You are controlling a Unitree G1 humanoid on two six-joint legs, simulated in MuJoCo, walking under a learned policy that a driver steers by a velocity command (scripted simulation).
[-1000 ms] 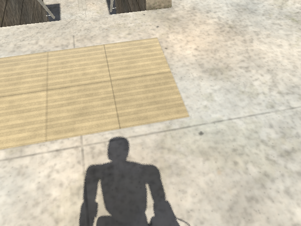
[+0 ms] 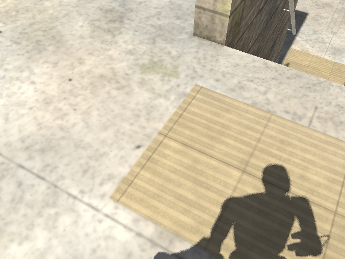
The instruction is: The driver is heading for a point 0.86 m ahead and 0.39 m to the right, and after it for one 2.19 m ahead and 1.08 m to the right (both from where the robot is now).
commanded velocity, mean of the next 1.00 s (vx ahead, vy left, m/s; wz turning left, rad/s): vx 0.97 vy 0.00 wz -0.78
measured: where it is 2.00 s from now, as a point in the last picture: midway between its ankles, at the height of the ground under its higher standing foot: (257, 134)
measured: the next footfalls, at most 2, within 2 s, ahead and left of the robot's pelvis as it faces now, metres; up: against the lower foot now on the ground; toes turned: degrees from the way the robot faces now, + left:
left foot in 0.26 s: +0.41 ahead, +0.13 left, +0.00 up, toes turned -10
right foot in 0.68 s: +0.75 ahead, -0.17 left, +0.00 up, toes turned -36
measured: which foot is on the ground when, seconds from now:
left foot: up 0.00-0.24, down 0.26-0.68, up 0.70-1.00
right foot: down 0.00-0.24, up 0.26-0.66, down 0.68-1.00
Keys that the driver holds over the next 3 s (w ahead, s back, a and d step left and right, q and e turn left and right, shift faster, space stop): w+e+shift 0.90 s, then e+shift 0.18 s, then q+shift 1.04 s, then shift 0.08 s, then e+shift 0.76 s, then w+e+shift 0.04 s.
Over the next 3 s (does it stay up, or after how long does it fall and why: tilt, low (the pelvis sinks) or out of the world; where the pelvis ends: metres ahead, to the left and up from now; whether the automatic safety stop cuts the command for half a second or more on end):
stays up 1.14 -0.32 0.02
